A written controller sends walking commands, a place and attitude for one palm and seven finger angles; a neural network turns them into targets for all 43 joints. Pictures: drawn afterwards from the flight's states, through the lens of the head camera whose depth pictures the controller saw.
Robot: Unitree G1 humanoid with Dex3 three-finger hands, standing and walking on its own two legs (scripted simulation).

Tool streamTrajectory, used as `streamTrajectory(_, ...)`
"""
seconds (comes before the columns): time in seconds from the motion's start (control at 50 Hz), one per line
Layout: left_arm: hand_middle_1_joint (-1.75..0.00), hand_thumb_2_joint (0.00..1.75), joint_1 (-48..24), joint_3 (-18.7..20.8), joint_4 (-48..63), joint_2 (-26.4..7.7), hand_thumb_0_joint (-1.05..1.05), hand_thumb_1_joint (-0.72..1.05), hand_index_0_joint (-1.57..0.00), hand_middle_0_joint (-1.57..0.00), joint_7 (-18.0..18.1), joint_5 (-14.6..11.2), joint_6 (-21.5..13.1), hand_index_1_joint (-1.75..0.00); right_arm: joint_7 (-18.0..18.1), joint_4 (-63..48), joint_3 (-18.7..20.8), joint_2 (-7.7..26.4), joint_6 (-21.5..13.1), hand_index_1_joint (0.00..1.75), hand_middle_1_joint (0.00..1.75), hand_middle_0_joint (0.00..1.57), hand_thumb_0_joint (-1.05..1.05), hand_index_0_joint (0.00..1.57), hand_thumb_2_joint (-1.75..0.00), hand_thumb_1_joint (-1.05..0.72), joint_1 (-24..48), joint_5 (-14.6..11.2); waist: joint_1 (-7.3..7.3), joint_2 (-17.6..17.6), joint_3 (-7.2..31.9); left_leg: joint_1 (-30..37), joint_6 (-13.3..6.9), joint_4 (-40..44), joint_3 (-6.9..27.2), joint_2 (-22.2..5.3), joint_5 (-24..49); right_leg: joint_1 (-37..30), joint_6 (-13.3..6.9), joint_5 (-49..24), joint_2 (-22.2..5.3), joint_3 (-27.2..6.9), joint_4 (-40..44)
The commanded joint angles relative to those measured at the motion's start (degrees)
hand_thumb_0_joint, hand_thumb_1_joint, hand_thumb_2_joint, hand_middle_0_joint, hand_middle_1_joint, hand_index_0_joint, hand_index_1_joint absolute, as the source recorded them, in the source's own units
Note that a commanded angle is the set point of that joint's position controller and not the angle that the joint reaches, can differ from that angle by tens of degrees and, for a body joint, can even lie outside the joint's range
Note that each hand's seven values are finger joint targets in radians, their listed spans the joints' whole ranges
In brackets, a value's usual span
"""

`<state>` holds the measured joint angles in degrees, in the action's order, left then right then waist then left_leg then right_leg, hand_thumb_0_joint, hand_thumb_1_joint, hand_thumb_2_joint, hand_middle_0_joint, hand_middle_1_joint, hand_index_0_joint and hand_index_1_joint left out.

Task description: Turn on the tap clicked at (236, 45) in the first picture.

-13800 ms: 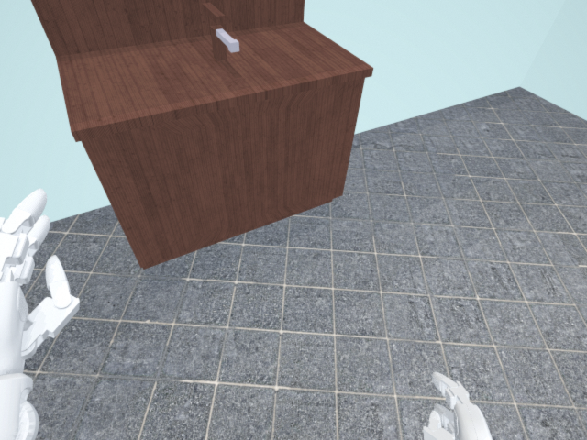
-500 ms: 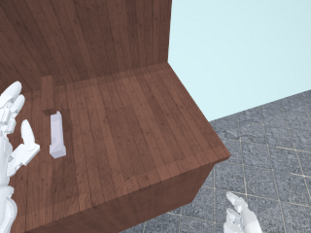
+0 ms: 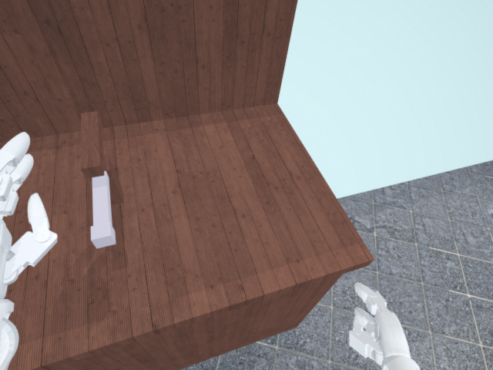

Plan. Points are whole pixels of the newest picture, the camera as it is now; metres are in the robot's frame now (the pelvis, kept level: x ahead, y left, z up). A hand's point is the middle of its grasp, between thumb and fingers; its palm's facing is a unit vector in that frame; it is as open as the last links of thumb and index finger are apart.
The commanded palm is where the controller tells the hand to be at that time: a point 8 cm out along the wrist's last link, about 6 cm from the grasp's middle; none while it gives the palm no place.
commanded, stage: look again from close up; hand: left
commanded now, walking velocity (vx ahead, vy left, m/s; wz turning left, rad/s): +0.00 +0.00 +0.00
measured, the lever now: (103, 235) +0.29 +0.25 +0.04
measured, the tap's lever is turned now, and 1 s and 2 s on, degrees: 0 0 0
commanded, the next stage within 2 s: shuffle to correct the standing spot in 0.40 s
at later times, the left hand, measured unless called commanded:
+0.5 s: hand (54, 256) +0.20 +0.24 +0.15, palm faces +0.38 -0.86 -0.35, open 7.5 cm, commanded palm +0.14 +0.28 +0.18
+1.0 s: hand (107, 278) +0.18 +0.17 +0.17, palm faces +0.32 -0.83 -0.46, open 7.5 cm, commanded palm +0.12 +0.22 +0.18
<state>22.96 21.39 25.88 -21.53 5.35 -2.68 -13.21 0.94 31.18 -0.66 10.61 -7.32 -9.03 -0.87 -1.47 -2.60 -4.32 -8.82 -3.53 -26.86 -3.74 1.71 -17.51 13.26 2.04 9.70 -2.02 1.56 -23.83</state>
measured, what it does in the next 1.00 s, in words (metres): shifts its weight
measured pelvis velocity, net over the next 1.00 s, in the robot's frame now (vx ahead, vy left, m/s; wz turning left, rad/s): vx -0.04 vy -0.06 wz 0.00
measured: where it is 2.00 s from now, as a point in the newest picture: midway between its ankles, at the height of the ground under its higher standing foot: outside the picture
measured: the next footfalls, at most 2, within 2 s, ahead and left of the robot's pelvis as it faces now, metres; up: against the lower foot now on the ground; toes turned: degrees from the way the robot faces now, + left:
left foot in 1.24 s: -0.10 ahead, +0.04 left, +0.00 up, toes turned +6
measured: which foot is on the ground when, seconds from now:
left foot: down 0.00-0.98, up 1.00-1.00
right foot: down 0.00-1.00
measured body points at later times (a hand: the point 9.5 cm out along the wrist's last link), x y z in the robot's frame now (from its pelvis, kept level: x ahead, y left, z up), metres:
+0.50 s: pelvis -0.02 +0.00 +0.00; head +0.01 +0.02 +0.45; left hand +0.18 +0.29 +0.17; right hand +0.15 -0.23 -0.07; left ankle -0.03 +0.07 -0.74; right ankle +0.03 -0.15 -0.74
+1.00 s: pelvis -0.04 -0.06 -0.01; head +0.03 -0.04 +0.43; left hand +0.16 +0.22 +0.19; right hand +0.16 -0.28 -0.09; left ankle -0.03 +0.07 -0.74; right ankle +0.03 -0.15 -0.74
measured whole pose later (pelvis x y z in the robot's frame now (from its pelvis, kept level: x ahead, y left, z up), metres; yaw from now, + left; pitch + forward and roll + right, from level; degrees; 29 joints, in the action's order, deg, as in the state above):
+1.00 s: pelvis -0.04 -0.06 -0.01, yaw +0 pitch +1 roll -1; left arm 25.0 24.9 34.8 -23.5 3.2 -3.8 -16.3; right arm 0.5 30.9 0.8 9.7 -9.2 -8.4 0.4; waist -2.2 -1.5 -9.3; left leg -19.8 0.8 -38.5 -1.3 -3.0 -20.3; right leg 22.9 -3.4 10.1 2.3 4.2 -32.3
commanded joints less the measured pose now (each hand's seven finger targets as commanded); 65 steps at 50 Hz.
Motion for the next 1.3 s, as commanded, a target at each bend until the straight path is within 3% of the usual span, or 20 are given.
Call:
streamTrajectory(0.0, -0.30, 0.90, -4.4, 4.3, 14.2, -7.6, 0.00, 0.90, -0.20, -0.20, 0.7, -0.4, -3.7, -0.30, 0.8, -8.3, 2.7, 7.7, -2.3, 0.30, 0.30, 0.20, 0.00, 0.20, -0.90, -0.90, 2.5, 0.3, 0.17, 6.1, 10.5, -3.8, 4.9, 6.4, 5.1, -6.5, 20.4, -10.5, -2.9, -15.0, -1.1, -0.6, -0.9)
streamTrajectory(0.08, -0.30, 0.90, -4.9, 5.2, 17.8, -9.2, 0.00, 0.90, -0.20, -0.20, 1.4, 0.0, -3.7, -0.30, 0.7, -8.3, 2.9, 7.8, -3.0, 0.30, 0.30, 0.20, 0.00, 0.20, -0.90, -0.90, 3.0, -0.1, 0.15, 9.2, 11.0, -3.4, 5.1, 6.4, 5.0, -6.3, 19.1, -10.9, -3.0, -14.8, -1.0, -1.3, -1.4)
streamTrajectory(0.26, -0.30, 0.90, -3.8, 4.6, 10.7, -7.6, 0.00, 0.90, -0.20, -0.20, 1.1, 0.0, -3.5, -0.30, 1.0, -7.4, 3.1, 8.1, -2.6, 0.30, 0.30, 0.20, 0.00, 0.20, -0.90, -0.90, 1.1, 0.1, 0.15, 4.3, 7.4, -8.2, 3.5, 8.7, 5.9, -6.5, 7.1, -10.4, -2.8, -7.6, -1.5, -2.4, 1.3)
streamTrajectory(0.42, -0.30, 0.90, -4.4, 4.2, 12.2, -8.0, 0.00, 0.90, -0.20, -0.20, 1.1, 0.3, -3.9, -0.30, 1.1, -7.5, 2.9, 8.2, -3.1, 0.30, 0.30, 0.20, 0.00, 0.20, -0.90, -0.90, 1.8, 0.1, -0.02, 5.2, 6.8, -9.6, 2.5, 9.7, 6.3, -6.0, 2.4, -10.2, -2.6, -3.4, -0.9, -2.5, 2.3)
streamTrajectory(0.52, -0.30, 0.90, -4.5, 5.2, 14.0, -8.6, 0.00, 0.90, -0.20, -0.20, 1.3, -0.2, -4.0, -0.30, 1.1, -7.9, 3.2, 8.0, -3.5, 0.30, 0.30, 0.20, 0.00, 0.20, -0.90, -0.90, 1.8, -0.1, 0.04, 4.6, 7.4, -7.4, 3.1, 8.4, 6.2, -6.0, 7.3, -9.1, -2.6, -7.2, -0.7, -3.0, 2.2)
streamTrajectory(0.68, -0.30, 0.90, -2.2, 6.4, 15.4, -8.5, 0.00, 0.90, -0.20, -0.20, 0.7, -0.9, -4.2, -0.30, 0.3, -8.5, 3.7, 7.5, -3.3, 0.30, 0.30, 0.20, 0.00, 0.20, -0.90, -0.90, 2.1, -0.2, -0.30, 7.8, 9.7, -6.1, 3.9, 5.8, 6.4, -10.8, 22.2, -7.6, -2.3, -13.5, -0.3, -1.5, -5.0)
streamTrajectory(0.78, -0.30, 0.90, -0.1, 8.4, 19.3, -10.1, 0.00, 0.90, -0.20, -0.20, -0.2, -1.0, -5.1, -0.30, -0.2, -9.1, 4.3, 7.4, -3.5, 0.30, 0.30, 0.20, 0.00, 0.20, -0.90, -0.90, 2.0, 0.7, -0.52, 9.4, 10.8, -5.0, 2.4, 2.4, 7.7, -15.4, 31.0, -3.3, -3.2, -8.6, -0.7, -1.2, -9.6)
streamTrajectory(0.86, -0.30, 0.90, 0.0, 9.5, 21.4, -10.5, 0.00, 0.90, -0.20, -0.20, -1.2, -1.3, -6.7, -0.30, 0.0, -9.0, 5.0, 7.3, -4.4, 0.30, 0.30, 0.20, 0.00, 0.20, -0.90, -0.90, 0.8, 1.5, -0.61, 11.1, 10.8, -8.4, 0.8, -1.7, 8.5, -17.1, 28.9, -4.0, -4.0, -8.1, -1.7, -1.9, -9.5)
streamTrajectory(0.9, -0.30, 0.90, 0.5, 9.5, 20.6, -10.2, 0.00, 0.90, -0.20, -0.20, -1.3, -1.6, -6.6, -0.30, 0.1, -8.4, 4.8, 6.9, -4.2, 0.30, 0.30, 0.20, 0.00, 0.20, -0.90, -0.90, 1.2, 1.6, -0.26, 7.5, 11.6, -9.5, 1.4, -4.4, 6.8, -14.8, 21.9, -4.0, -4.6, -11.8, -2.7, -3.6, -7.5)
streamTrajectory(0.94, -0.30, 0.90, -0.3, 11.5, 20.5, -12.0, 0.00, 0.90, -0.20, -0.20, -1.2, -1.8, -7.1, -0.30, 0.6, -7.9, 5.9, 7.1, -5.2, 0.30, 0.30, 0.20, 0.00, 0.20, -0.90, -0.90, -0.3, 1.2, 0.09, 0.0, 12.1, -10.6, 3.2, -13.4, 3.0, -6.5, 3.7, -0.9, -8.0, -20.7, -8.6, -12.4, -1.3)
streamTrajectory(0.96, -0.30, 0.90, 1.9, 11.2, 18.9, -11.8, 0.00, 0.90, -0.20, -0.20, -0.8, -2.2, -6.3, -0.30, 0.5, -7.6, 5.9, 6.7, -4.9, 0.30, 0.30, 0.20, 0.00, 0.20, -0.90, -0.90, -1.6, 1.0, 0.28, -5.8, 13.4, -9.6, 4.2, -19.1, 0.9, -1.2, -8.9, 2.1, -9.5, -12.2, -13.7, -18.2, 6.5)
streamTrajectory(0.98, -0.30, 0.90, 5.0, 11.9, 17.3, -11.7, 0.00, 0.90, -0.20, -0.20, 0.3, -2.4, -4.7, -0.30, 0.4, -7.4, 5.5, 6.4, -3.8, 0.30, 0.30, 0.20, 0.00, 0.20, -0.90, -0.90, -1.6, 0.5, -0.10, -7.8, 14.0, -9.7, 4.4, -26.8, 3.1, 0.0, -11.8, 3.8, -11.6, -1.9, -17.4, -25.0, 11.7)
streamTrajectory(1.0, -0.30, 0.90, 5.6, 8.9, 16.5, -9.1, 0.00, 0.90, -0.20, -0.20, 0.7, -2.7, -3.6, -0.30, 0.2, -7.3, 4.8, 5.9, -2.6, 0.30, 0.30, 0.20, 0.00, 0.20, -0.90, -0.90, -0.9, 0.4, -0.45, -6.9, 14.8, -12.5, 4.0, -31.8, 4.2, -0.9, -12.7, 1.4, -11.7, 8.7, -18.9, -25.0, 13.6)
streamTrajectory(1.04, -0.30, 0.90, 5.1, 10.8, 17.3, -11.0, 0.00, 0.90, -0.20, -0.20, 1.8, -2.7, -1.8, -0.30, 0.7, -7.0, 3.4, 5.9, -2.1, 0.30, 0.30, 0.20, 0.00, 0.20, -0.90, -0.90, 0.3, 0.2, 0.52, -4.9, 15.1, -14.3, 4.3, -30.1, 4.6, -1.9, -10.0, -1.0, -11.3, 13.0, -17.4, -20.6, 11.7)
streamTrajectory(1.08, -0.30, 0.90, 7.7, 11.7, 15.7, -12.0, 0.00, 0.90, -0.20, -0.20, 3.2, -1.9, -1.0, -0.30, 1.2, -6.8, 2.2, 5.8, -1.7, 0.30, 0.30, 0.20, 0.00, 0.20, -0.90, -0.90, 2.7, -0.1, 0.24, -4.2, 15.4, -11.3, 3.6, -18.7, 2.9, -2.0, -10.1, -1.6, -10.4, 10.2, -15.1, -16.9, 9.8)
streamTrajectory(1.1, -0.30, 0.90, 8.9, 9.8, 14.5, -9.8, 0.00, 0.90, -0.20, -0.20, 3.5, -1.6, -1.1, -0.30, 1.6, -6.2, 2.1, 5.5, -1.5, 0.30, 0.30, 0.20, 0.00, 0.20, -0.90, -0.90, 1.7, 0.2, 0.38, -4.6, 15.5, -9.3, 3.1, -13.0, 1.1, -1.1, -9.4, -2.4, -9.1, 12.0, -13.8, -14.5, 10.0)
streamTrajectory(1.16, -0.30, 0.90, 6.3, 8.9, 16.4, -10.6, 0.00, 0.90, -0.20, -0.20, 4.0, -0.5, -1.6, -0.30, 2.2, -5.3, 3.1, 7.2, -2.4, 0.30, 0.30, 0.20, 0.00, 0.20, -0.90, -0.90, -0.3, 0.8, 0.53, -3.3, 13.9, -2.0, 1.5, 4.2, -1.8, 0.1, -4.5, -2.7, -5.2, 16.7, -9.2, -11.4, 11.1)
streamTrajectory(1.24, -0.30, 0.90, 1.4, 7.2, 17.9, -10.3, 0.00, 0.90, -0.20, -0.20, 3.8, 0.2, -2.2, -0.30, 2.3, -5.7, 5.1, 9.8, -3.5, 0.30, 0.30, 0.20, 0.00, 0.20, -0.90, -0.90, -0.7, -0.2, -0.41, 1.7, 13.1, -0.6, 0.1, 8.9, 2.0, -6.7, 7.8, -9.8, -1.2, 2.2, -4.1, -7.8, 4.5)
streamTrajectory(1.26, -0.30, 0.90, 2.2, 7.6, 16.6, -10.8, 0.00, 0.90, -0.20, -0.20, 3.5, 0.2, -2.0, -0.30, 2.2, -5.7, 5.4, 9.9, -3.3, 0.30, 0.30, 0.20, 0.00, 0.20, -0.90, -0.90, -1.0, -0.6, -0.69, 1.3, 12.8, -1.0, 0.3, 8.6, 1.8, -7.0, 4.3, -8.6, -0.5, 7.2, -4.5, -8.2, 5.8)
streamTrajectory(1.28, -0.30, 0.90, 0.7, 7.6, 18.5, -11.5, 0.00, 0.90, -0.20, -0.20, 3.2, 0.4, -1.9, -0.30, 2.1, -5.3, 4.5, 9.2, -3.5, 0.30, 0.30, 0.20, 0.00, 0.20, -0.90, -0.90, 0.9, -0.4, -0.24, 10.0, 10.6, -0.1, -0.1, 10.1, 3.4, -7.4, 2.7, -5.0, -2.2, 7.8, -3.5, -7.4, 4.4)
